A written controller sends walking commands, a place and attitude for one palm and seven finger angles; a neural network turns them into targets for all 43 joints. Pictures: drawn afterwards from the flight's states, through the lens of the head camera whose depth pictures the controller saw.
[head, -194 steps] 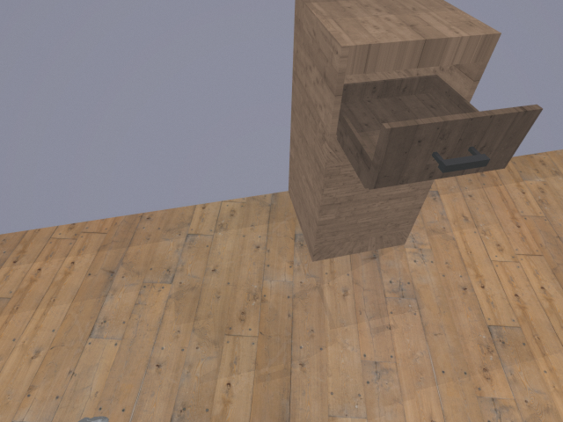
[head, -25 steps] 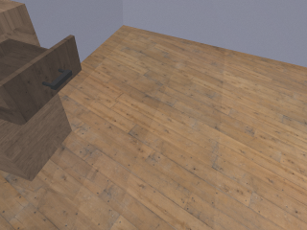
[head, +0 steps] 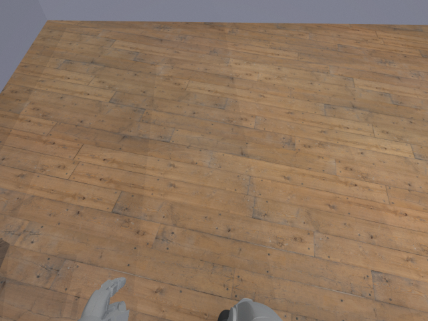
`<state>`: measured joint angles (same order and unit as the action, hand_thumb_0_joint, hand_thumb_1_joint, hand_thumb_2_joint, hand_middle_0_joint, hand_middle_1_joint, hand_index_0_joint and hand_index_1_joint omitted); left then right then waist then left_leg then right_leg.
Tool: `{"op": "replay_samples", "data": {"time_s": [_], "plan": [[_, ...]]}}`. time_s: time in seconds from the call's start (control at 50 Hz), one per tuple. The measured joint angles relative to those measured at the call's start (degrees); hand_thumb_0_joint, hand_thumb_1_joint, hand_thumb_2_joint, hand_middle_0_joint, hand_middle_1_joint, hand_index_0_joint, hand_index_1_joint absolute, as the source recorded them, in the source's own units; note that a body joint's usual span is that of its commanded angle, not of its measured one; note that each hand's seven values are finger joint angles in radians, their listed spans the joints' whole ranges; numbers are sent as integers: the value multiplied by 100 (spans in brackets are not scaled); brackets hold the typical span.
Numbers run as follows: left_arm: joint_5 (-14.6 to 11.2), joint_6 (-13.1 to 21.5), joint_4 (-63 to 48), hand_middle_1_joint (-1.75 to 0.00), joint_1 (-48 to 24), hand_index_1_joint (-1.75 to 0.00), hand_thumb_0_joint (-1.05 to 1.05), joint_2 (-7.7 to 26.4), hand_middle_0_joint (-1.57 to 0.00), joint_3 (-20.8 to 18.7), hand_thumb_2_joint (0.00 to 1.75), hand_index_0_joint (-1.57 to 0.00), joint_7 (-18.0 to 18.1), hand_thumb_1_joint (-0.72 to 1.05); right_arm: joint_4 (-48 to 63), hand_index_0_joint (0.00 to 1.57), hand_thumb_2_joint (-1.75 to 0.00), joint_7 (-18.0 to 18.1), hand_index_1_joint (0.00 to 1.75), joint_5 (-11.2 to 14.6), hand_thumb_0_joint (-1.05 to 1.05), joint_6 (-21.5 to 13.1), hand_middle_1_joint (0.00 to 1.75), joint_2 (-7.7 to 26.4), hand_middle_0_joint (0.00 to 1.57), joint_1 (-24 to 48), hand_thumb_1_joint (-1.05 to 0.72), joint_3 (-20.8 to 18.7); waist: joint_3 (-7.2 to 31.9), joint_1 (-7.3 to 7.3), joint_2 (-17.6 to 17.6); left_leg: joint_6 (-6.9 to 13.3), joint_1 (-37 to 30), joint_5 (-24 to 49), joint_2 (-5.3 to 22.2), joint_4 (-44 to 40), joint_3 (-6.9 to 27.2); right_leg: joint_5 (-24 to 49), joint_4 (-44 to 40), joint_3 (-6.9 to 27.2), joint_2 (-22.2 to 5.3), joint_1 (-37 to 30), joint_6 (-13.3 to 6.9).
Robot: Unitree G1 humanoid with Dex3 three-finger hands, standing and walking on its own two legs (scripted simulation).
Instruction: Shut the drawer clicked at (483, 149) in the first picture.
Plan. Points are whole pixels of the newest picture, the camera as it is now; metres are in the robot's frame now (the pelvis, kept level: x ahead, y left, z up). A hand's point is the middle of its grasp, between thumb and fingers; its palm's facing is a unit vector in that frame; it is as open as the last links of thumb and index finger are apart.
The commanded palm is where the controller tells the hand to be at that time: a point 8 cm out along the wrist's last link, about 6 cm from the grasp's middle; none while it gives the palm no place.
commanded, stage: walk to a spot facing it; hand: left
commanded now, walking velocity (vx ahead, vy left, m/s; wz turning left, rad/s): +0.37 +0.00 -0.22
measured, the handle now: out of the picture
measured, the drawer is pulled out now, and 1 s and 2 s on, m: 0.24 0.24 0.24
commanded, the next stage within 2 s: turn to face it in 1.06 s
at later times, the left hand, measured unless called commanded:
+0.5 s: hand (105, 299) +0.18 +0.23 -0.16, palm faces -0.02 -0.99 -0.15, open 7.4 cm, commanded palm none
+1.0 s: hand (181, 146) +0.59 +0.10 -0.14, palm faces -0.32 -0.92 -0.22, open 7.4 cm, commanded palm none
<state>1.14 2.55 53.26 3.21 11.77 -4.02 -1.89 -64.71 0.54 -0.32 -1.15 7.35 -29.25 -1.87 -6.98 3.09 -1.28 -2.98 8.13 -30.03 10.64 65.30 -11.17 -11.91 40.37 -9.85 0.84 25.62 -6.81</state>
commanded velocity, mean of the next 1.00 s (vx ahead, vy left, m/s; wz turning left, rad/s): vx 0.36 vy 0.00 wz -0.25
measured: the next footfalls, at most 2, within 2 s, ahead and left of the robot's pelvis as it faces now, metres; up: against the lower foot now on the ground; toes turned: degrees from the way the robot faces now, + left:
left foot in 0.42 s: +0.33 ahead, +0.14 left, +0.00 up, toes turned +3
right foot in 0.94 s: +0.49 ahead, -0.16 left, +0.00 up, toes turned -27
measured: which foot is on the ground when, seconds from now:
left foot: up 0.00-0.40, down 0.42-0.94, up 0.96-1.00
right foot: down 0.00-0.42, up 0.44-0.92, down 0.94-1.00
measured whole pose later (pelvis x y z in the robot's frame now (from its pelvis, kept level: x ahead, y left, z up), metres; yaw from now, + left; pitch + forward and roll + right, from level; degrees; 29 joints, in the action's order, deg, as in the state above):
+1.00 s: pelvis +0.42 -0.04 +0.01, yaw -19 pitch -1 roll +0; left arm 1.4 3.5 56.7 5.8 11.2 -4.6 -1.0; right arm -66.7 0.0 -0.7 -1.4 6.7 -26.8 -2.2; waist -4.9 2.7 0.7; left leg -2.5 10.4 -29.3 9.6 59.3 -10.3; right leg -13.8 38.0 -9.3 -1.5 23.2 -4.7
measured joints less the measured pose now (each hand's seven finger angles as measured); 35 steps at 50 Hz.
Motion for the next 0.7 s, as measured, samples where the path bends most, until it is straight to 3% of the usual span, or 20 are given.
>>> {"op": "replay_samples", "data": {"time_s": [0.02, 0.06, 0.12, 0.18, 0.28, 0.4, 0.44, 0.48, 0.54, 0.6, 0.7], "plan": [[-25, 1, 21, -30, 62, -29, 0, 11, -20, 12, 90, -20, 28, 91, 44, 20, -90, 5, 30, -4, 1, 23, 30, 7, 20, 164, -90, -19, 6, 23, 0, 33, 444, 202, -71, 674, 315, -208, -36, 25, 50, -138, 9], [-36, -15, 121, -30, 233, -30, 0, 3, -20, 29, 90, -20, 99, 91, 206, 20, -90, 11, 30, -49, 1, 21, 30, 37, 20, 524, -91, -48, 82, 25, 20, 73, 1201, 636, -85, 1185, 621, -286, -355, 102, 157, -454, 60], [-10, -6, 311, -30, 552, -30, 0, -59, -20, 39, 90, -20, 176, 91, 546, 20, -90, 6, 30, -104, 1, -20, 29, 94, 20, 1053, -91, -65, 276, 13, 94, 42, 2043, 1057, 10, 731, 756, -159, -919, 249, 273, -862, 82], [5, 25, 454, -30, 843, -30, -1, -45, -20, 4, 90, -21, 213, 93, 822, 19, -90, -20, 30, -128, 0, -61, 29, 131, 20, 1468, -91, -93, 463, -66, 172, -15, 2477, 1415, 48, -121, 780, -142, -1314, 387, 332, -1204, 104], [15, 87, 606, -30, 1288, -30, -1, -60, -20, 47, 90, -21, 196, 92, 988, 19, -90, -139, 30, -129, 0, -79, 29, 240, 20, 1935, -92, -111, 616, -319, 230, -34, 2472, 1813, -63, -1509, 719, -333, -1642, 541, 360, -1747, 221], [11, 61, 796, -30, 1831, -30, 0, -98, -20, 72, 90, -20, 202, 91, 1039, 19, -90, -208, 30, -119, 0, -148, 29, 256, 20, 2212, -91, -63, 610, -613, 119, 111, 1599, 1811, -437, -2987, 495, -921, -1481, 704, 246, -2262, 467], [-23, -2, 891, -30, 1973, -30, 0, -108, -20, 46, 90, -20, 187, 91, 1069, 20, -90, -176, 30, -160, 0, -273, 29, 223, 20, 2278, -91, -35, 543, -635, 1, 349, 1362, 1920, -546, -3104, 348, -1288, -542, 817, 114, -1981, 482], [-19, -104, 1009, -30, 1988, -30, 0, -123, -20, 35, 90, -20, 168, 91, 1089, 20, -90, -138, 30, -165, 0, -340, 29, 165, 20, 2258, -91, 8, 453, -613, -80, 513, 1205, 1656, -562, -2906, 148, -1455, 1107, 908, 35, -1330, 431], [35, -210, 1062, -30, 1900, -29, 0, -125, -20, -17, 90, -20, 111, 91, 992, 20, -90, -65, 30, -137, 0, -348, 29, 59, 20, 1963, -91, 26, 462, -527, -113, 529, 771, 1539, -598, -3247, -30, -977, 2550, 815, -166, -429, 439], [76, -263, 923, -30, 1762, -29, 0, -156, -20, -77, 90, -20, 87, 91, 810, 20, -90, 80, 30, -64, -2, -374, 30, 80, 21, 1614, -94, -134, 521, -491, -107, 525, 371, 1567, -645, -3736, -183, -455, 2757, 792, -406, 238, 524], [101, -321, 700, -30, 1435, -29, 0, -195, -20, -145, 90, -20, 51, 91, 430, 20, -90, 81, 30, -83, -2, -347, 30, 198, 20, 1063, -95, -145, 576, -431, -91, 471, -197, 1512, -688, -4330, -411, 201, 2240, 776, -692, 825, 686]]}}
